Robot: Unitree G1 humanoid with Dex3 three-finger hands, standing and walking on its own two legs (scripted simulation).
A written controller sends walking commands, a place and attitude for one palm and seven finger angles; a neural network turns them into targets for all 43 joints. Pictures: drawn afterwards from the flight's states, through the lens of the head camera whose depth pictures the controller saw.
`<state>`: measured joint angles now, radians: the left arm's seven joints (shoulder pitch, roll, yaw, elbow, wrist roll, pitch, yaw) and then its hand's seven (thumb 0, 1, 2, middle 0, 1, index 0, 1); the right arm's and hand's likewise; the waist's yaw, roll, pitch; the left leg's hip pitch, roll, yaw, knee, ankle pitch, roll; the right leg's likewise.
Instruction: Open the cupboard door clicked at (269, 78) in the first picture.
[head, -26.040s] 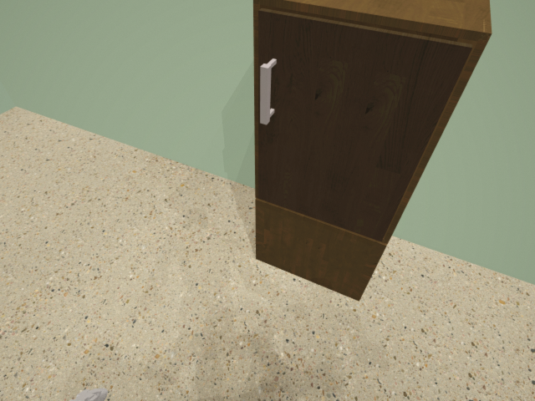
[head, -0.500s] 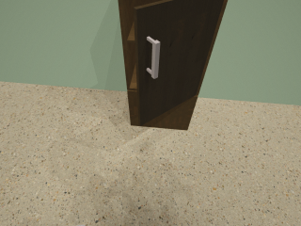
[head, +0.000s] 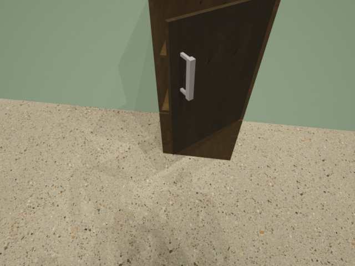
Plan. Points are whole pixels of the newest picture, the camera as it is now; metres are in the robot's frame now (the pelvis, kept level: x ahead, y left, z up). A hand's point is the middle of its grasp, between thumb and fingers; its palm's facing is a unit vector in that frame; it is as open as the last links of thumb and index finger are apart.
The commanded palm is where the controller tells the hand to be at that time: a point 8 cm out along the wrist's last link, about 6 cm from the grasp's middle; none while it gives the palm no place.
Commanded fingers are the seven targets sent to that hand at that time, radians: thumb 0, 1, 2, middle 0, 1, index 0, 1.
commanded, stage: let the arm hang, fingers relaxed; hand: left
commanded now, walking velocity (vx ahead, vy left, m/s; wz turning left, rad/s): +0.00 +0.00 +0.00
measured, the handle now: (186, 77) +0.64 +0.01 +0.08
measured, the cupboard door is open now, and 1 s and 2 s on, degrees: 41 41 41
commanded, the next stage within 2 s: look to check the result in 0.32 s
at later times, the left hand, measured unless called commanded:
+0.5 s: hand out of the picture +0.04 +0.18 -0.17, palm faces +0.02 -0.98 -0.22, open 7.4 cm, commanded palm none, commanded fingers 0.00 0.90 0.90 -0.20 -0.30 -0.20 -0.30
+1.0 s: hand out of the picture +0.07 +0.18 -0.17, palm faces +0.01 -0.97 -0.23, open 7.4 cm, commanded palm none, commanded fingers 0.00 0.90 0.90 -0.20 -0.30 -0.20 -0.30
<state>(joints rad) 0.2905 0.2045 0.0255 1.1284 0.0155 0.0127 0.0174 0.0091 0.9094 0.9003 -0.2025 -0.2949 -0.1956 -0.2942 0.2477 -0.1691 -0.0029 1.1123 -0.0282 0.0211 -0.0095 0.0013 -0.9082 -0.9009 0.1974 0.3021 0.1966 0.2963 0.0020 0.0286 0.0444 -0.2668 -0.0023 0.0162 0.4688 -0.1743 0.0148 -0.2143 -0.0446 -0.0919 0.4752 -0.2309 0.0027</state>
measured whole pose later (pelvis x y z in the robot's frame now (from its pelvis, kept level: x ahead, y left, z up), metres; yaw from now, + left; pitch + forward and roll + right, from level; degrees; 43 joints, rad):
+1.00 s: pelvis +0.04 -0.01 +0.01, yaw +0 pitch -1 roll +0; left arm 0.21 0.21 0.02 1.14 0.01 -0.02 0.01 0.01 0.91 0.90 -0.20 -0.30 -0.20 -0.29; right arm 0.17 -0.21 0.00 1.15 -0.02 0.00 -0.02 0.00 -0.91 -0.90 0.20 0.30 0.20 0.30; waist 0.00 0.00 0.06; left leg -0.16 0.01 0.01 0.37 -0.19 -0.01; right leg -0.10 -0.03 -0.10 0.36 -0.24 -0.01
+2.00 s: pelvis +0.04 -0.03 +0.00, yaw -28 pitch +2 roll +1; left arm 0.24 0.21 0.09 0.94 0.03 0.04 0.01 0.01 0.90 0.90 -0.21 -0.30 -0.20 -0.29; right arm 0.04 -0.20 -0.04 0.89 0.00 0.02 -0.03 0.00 -0.91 -0.90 0.20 0.30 0.20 0.30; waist 0.05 -0.05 0.09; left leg -0.33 0.00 -0.03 0.63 -0.34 -0.05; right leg -0.30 0.12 0.20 0.51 -0.24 -0.04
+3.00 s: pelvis +0.08 -0.06 +0.01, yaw -64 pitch +2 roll -3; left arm 0.17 0.26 0.09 0.91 0.03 0.06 -0.04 0.01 0.91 0.90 -0.20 -0.29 -0.19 -0.29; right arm 0.25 -0.18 -0.01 0.90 -0.04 -0.01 -0.03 0.00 -0.90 -0.90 0.20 0.30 0.20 0.30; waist 0.01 -0.03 0.08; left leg -0.21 0.10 0.13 0.47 -0.30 0.00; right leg -0.48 -0.02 -0.02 1.07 -0.42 0.05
